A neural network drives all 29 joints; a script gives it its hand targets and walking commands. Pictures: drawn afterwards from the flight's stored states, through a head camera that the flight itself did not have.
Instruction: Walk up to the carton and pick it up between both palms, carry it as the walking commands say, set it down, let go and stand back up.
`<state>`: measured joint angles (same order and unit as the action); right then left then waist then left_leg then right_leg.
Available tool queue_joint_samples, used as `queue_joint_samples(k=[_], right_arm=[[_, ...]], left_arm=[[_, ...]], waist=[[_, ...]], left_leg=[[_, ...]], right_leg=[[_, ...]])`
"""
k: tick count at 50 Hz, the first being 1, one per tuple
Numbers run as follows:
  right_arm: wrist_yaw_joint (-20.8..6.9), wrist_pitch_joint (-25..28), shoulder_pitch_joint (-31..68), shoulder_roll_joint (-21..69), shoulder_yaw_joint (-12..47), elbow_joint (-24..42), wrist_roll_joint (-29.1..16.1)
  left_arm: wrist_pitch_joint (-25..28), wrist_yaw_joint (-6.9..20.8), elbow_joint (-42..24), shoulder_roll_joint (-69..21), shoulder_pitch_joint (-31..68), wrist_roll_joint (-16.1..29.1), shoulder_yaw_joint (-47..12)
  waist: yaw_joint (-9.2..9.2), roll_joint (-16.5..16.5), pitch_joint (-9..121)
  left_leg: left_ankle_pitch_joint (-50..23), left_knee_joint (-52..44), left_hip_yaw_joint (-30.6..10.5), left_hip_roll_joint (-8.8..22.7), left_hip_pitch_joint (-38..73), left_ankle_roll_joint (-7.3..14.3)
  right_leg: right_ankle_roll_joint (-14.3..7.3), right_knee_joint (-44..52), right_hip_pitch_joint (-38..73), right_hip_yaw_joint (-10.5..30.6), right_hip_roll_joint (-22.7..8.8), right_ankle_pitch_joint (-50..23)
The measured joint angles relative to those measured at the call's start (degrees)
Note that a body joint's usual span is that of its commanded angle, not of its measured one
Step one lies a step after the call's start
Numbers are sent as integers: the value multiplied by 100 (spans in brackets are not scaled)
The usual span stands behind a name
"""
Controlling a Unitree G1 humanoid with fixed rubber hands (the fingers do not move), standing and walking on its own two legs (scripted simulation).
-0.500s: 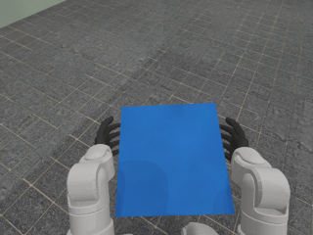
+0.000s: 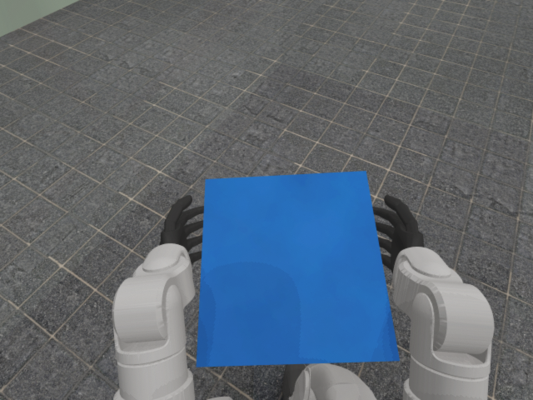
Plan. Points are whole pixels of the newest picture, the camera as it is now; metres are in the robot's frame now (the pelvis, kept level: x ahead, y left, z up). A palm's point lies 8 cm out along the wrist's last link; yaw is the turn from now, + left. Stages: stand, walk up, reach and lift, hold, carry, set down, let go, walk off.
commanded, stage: carry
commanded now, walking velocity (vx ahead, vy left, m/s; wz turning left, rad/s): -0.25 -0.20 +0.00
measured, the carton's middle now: (288, 278) +0.27 +0.00 +0.02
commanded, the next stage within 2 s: none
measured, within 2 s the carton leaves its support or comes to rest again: neither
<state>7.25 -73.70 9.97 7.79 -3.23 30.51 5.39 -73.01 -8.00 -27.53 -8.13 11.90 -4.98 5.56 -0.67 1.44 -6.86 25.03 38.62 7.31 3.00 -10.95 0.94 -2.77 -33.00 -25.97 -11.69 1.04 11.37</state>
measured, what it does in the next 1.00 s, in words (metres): walks backwards: right foot, then left foot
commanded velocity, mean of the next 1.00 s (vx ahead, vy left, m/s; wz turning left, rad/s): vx -0.24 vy -0.19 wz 0.00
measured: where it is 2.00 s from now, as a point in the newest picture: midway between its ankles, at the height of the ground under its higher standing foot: outside the picture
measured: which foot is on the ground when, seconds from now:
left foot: down 0.00-0.26, up 0.28-0.58, down 0.60-0.92, up 0.94-1.00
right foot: up 0.00-0.22, down 0.24-0.64, up 0.66-0.88, down 0.90-1.00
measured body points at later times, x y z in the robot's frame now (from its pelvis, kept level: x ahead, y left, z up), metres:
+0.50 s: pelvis -0.12 -0.10 -0.01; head -0.08 -0.12 +0.44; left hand +0.17 +0.04 +0.09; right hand +0.16 -0.26 +0.08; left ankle -0.17 +0.01 -0.68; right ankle -0.02 -0.14 -0.72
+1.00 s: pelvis -0.23 -0.21 +0.00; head -0.18 -0.21 +0.45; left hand +0.07 -0.07 +0.09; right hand +0.06 -0.36 +0.09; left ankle -0.24 -0.05 -0.68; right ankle -0.19 -0.26 -0.72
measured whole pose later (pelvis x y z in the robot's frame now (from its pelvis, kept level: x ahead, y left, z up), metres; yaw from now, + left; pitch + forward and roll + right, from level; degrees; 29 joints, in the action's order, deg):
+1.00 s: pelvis -0.23 -0.21 +0.00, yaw -1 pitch -1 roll +0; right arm 7.3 -73.8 12.1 8.1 -3.8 30.6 5.4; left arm -72.7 -8.0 -28.5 -8.2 12.5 -5.0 6.1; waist -0.8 -1.0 -7.5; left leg 30.9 56.3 4.4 9.0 -23.3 -3.5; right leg -5.6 -37.7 -19.9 -9.2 1.6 17.2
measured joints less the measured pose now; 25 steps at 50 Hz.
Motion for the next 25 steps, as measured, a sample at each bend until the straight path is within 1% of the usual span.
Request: queue_joint_samples(k=[1,2,4,5,6,8,10,11,12,13,14,15,16,18,20,22,25], right_arm=[[0,-5,-3,-1,0,0,0],[0,-5,-3,0,0,0,0],[0,-5,-2,1,0,1,0],[0,-6,1,2,0,2,0],[1,-6,7,3,0,2,0],[1,-3,50,9,0,3,0],[6,7,76,13,0,3,1],[8,8,78,14,0,2,1],[9,8,82,14,0,2,1],[12,22,107,13,-5,1,1],[7,44,107,13,-20,3,0],[3,47,97,12,-29,7,0],[1,44,92,12,-29,8,0],[-1,35,93,11,-29,10,0],[-2,32,94,11,-30,12,0],[-2,32,93,11,-30,13,0],[-2,31,94,11,-30,14,0]], left_arm=[[-3,0,1,0,-1,-1,-2],[-3,0,1,0,-2,-1,-1],[-4,2,0,1,0,-1,1],[-4,2,-2,2,2,-1,1],[-3,2,-5,3,3,-1,3],[-1,2,-35,4,20,-1,21],[-2,2,-47,5,49,-1,38],[-2,2,-48,4,51,0,42],[-1,2,-49,1,52,0,45],[31,4,-47,-2,51,0,47],[53,2,-45,-4,56,0,35],[54,0,-39,-4,56,1,24],[49,-1,-38,-3,54,0,21],[47,-1,-39,-4,46,0,20],[47,-1,-40,-5,43,0,19],[47,-1,-40,-6,43,0,19],[47,0,-40,-7,43,0,20]], waist=[[-2,-79,-2],[-3,-148,1],[-1,-197,59],[1,-193,159],[3,-190,285],[6,-187,473],[10,-182,555],[13,-178,577],[12,-159,602],[4,-224,501],[-3,-263,306],[-12,-260,133],[-10,-259,8],[-12,-262,-131],[-15,-266,-144],[-17,-268,-136],[-19,-269,-93]], left_leg=[[-73,0,-44,85,-17,3],[-123,-5,-96,172,-23,3],[-224,-53,-204,324,-72,-47],[-294,-88,-246,386,-174,-111],[-371,-126,-273,442,-316,-172],[-532,-188,-277,538,-605,-250],[-665,-197,-271,611,-855,-319],[-695,-147,-267,639,-973,-365],[-686,-31,-251,643,-1106,-418],[-646,129,-274,709,-1185,-432],[-267,422,-337,717,-1211,-433],[172,847,-359,675,-1265,-434],[431,1325,-358,621,-1338,-434],[500,2097,-347,477,-1411,-434],[504,2430,-295,339,-1338,-434],[506,2391,-224,235,-1116,-434],[509,1865,-132,142,-675,-433]], right_leg=[[165,-554,-88,-1,7,426],[272,-1193,-153,13,7,676],[378,-2234,-170,74,5,898],[400,-2488,-173,104,3,982],[416,-2545,-177,125,1,1099],[420,-2295,-145,140,-1,1370],[420,-1438,65,146,-4,1428],[415,-781,257,150,-8,1219],[394,-154,451,154,-55,586],[194,-21,471,132,0,235],[-12,-131,469,134,47,219],[-171,-246,471,137,50,283],[-280,-310,471,138,50,316],[-395,-337,466,136,52,288],[-446,-336,427,118,55,214],[-500,-335,401,71,64,146],[-590,-278,364,-59,99,27]])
